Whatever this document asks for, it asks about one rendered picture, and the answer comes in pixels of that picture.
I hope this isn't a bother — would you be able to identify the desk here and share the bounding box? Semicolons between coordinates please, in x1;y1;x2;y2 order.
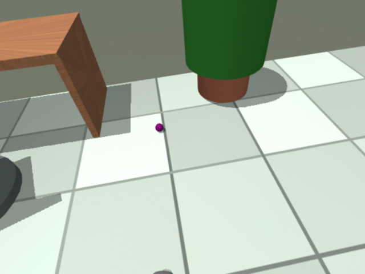
0;12;107;138

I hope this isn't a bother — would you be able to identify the ball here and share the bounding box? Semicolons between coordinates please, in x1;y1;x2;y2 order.
155;123;164;132

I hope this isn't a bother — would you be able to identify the potted plant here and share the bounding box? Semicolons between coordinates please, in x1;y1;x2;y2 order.
181;0;277;103

